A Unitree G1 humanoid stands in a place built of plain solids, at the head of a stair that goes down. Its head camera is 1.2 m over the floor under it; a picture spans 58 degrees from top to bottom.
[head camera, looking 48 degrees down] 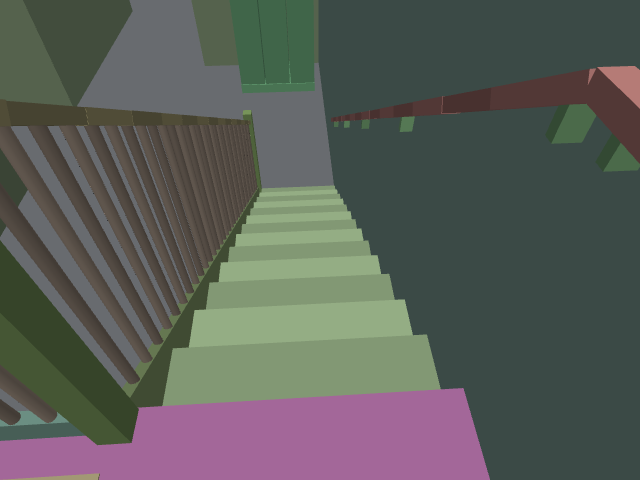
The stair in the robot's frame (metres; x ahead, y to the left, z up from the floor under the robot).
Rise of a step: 0.18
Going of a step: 0.27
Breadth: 0.90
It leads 4 degrees to the left of straight ahead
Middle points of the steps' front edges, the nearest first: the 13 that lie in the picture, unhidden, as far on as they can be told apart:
0.48 0.04 0.00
0.76 0.07 -0.18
1.03 0.08 -0.36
1.30 0.10 -0.53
1.58 0.12 -0.71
1.85 0.13 -0.89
2.12 0.15 -1.07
2.40 0.17 -1.25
2.67 0.18 -1.42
2.95 0.20 -1.60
3.22 0.22 -1.78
3.49 0.23 -1.96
3.77 0.25 -2.14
